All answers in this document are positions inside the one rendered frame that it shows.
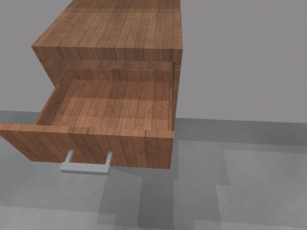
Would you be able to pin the drawer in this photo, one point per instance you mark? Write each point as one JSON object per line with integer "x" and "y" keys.
{"x": 94, "y": 111}

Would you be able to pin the handle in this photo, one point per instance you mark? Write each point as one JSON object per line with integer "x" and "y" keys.
{"x": 85, "y": 168}

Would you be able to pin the cabinet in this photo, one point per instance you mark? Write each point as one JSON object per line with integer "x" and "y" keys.
{"x": 114, "y": 34}

